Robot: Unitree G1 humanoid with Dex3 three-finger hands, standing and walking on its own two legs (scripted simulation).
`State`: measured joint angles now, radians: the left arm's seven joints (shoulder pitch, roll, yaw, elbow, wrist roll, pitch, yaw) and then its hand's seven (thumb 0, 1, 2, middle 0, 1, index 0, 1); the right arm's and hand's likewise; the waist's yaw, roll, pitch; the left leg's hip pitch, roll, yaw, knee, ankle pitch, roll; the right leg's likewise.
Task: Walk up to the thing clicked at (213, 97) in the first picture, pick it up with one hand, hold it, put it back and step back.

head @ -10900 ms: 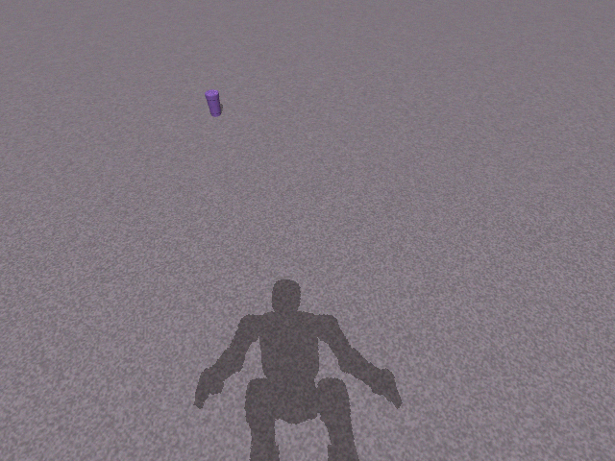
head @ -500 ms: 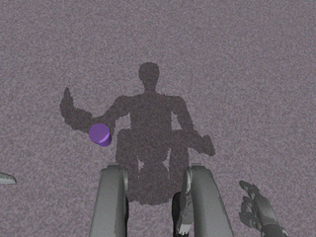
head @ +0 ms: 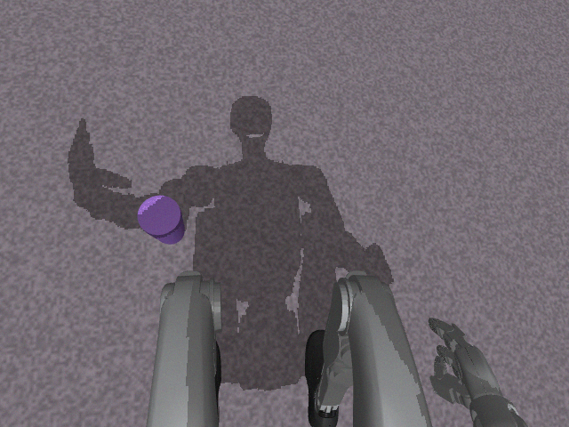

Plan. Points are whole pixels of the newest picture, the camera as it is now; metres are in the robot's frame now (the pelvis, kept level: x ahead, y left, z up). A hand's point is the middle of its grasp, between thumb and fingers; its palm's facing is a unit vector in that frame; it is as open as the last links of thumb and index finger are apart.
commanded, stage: go down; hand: left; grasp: from the side
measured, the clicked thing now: (165, 224) +0.45 +0.24 -0.36
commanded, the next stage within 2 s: approach in 0.92 s
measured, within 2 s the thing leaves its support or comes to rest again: neither
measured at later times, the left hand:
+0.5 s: hand out of the picture +0.35 +0.42 -0.03, palm faces +0.22 -0.96 -0.15, open 17.3 cm
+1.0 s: hand out of the picture +0.36 +0.43 -0.05, palm faces +0.22 -0.97 -0.13, open 17.4 cm
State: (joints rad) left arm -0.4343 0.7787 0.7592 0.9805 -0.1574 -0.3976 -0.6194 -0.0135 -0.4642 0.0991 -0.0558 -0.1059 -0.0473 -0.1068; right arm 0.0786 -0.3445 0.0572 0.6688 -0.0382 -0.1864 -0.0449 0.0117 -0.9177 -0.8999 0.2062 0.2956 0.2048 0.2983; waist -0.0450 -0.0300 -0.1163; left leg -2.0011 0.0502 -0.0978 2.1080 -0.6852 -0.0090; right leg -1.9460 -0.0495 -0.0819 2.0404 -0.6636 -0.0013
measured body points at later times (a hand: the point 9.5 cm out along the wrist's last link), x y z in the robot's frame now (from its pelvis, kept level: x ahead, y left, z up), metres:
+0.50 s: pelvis -0.01 +0.00 -0.04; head +0.20 +0.07 +0.36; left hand +0.34 +0.47 -0.02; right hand +0.17 -0.27 -0.14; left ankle +0.08 +0.13 -0.40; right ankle +0.10 -0.13 -0.39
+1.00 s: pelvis -0.01 +0.00 -0.05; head +0.21 +0.07 +0.34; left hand +0.34 +0.48 -0.04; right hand +0.16 -0.28 -0.15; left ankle +0.08 +0.13 -0.40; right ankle +0.10 -0.13 -0.39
